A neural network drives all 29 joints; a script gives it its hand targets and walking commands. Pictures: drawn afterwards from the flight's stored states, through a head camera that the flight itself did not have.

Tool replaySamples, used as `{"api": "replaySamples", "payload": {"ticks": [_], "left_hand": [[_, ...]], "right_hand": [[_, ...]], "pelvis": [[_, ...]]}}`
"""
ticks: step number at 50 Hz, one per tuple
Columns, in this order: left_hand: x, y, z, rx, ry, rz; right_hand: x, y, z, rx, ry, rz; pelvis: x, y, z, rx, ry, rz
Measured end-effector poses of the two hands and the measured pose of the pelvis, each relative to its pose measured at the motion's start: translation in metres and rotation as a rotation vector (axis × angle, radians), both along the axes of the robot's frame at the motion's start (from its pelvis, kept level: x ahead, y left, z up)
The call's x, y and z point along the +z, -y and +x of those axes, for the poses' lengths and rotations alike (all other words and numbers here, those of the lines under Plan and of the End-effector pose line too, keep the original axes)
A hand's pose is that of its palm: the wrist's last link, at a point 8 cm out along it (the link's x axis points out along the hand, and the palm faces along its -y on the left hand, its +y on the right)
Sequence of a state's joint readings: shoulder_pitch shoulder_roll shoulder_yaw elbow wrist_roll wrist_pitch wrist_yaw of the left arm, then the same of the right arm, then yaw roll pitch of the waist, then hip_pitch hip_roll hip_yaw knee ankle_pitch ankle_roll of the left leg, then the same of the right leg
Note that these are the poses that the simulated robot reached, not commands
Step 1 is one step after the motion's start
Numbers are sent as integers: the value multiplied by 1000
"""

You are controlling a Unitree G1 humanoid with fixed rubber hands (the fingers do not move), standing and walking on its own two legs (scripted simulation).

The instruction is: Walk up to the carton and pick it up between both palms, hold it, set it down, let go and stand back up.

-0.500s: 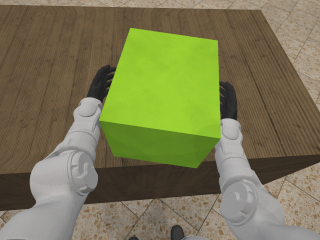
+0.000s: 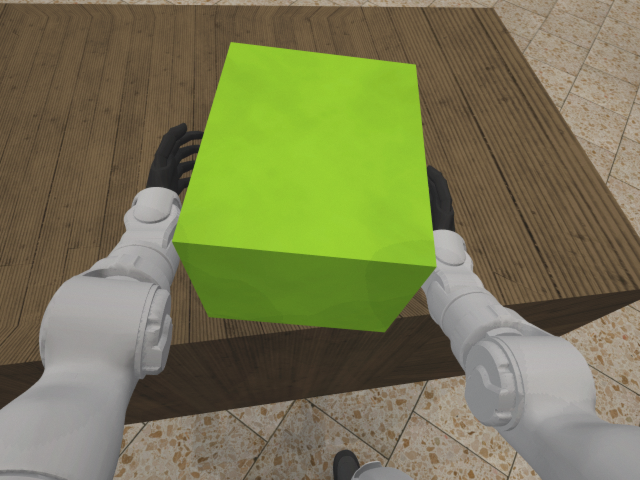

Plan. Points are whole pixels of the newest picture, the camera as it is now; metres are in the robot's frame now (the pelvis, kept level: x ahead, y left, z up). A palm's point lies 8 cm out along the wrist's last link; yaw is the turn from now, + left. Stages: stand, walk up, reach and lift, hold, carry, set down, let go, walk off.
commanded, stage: set down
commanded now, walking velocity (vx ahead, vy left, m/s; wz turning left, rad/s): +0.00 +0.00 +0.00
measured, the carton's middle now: (310, 192) +0.47 -0.03 +0.03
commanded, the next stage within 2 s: none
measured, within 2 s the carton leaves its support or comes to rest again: neither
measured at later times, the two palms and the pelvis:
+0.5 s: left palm (139, 181) +0.48 +0.18 +0.07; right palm (477, 218) +0.39 -0.23 +0.05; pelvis -0.03 +0.00 -0.03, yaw +0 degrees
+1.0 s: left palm (94, 123) +0.48 +0.19 +0.17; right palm (515, 149) +0.40 -0.22 +0.17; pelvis -0.04 -0.01 +0.00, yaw +1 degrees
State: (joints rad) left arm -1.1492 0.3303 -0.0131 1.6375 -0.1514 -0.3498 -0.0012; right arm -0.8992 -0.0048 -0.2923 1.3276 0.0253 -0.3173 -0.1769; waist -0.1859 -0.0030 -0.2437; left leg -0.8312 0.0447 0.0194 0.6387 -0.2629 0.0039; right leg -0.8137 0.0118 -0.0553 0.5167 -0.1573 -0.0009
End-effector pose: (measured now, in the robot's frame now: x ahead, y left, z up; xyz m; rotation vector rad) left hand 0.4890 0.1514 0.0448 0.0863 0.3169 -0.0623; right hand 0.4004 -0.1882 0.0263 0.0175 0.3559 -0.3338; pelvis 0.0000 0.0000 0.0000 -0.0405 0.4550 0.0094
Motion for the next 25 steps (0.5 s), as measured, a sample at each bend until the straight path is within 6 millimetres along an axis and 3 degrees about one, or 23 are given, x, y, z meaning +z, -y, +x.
{"api": "replaySamples", "payload": {"ticks": [13, 19, 25], "left_hand": [[-20, -14, -7, -33, 3, 57], [-4, -20, -9, -32, 64, 65], [26, -24, -9, -18, 103, 65]], "right_hand": [[5, 34, -1, -47, 53, -44], [11, 45, -7, -52, 60, -23], [28, 44, -8, -38, 86, 17]], "pelvis": [[-19, -5, -11, -9, -32, -15], [-24, -5, -22, -3, -25, -15], [-26, -3, -32, 2, -10, -9]]}}
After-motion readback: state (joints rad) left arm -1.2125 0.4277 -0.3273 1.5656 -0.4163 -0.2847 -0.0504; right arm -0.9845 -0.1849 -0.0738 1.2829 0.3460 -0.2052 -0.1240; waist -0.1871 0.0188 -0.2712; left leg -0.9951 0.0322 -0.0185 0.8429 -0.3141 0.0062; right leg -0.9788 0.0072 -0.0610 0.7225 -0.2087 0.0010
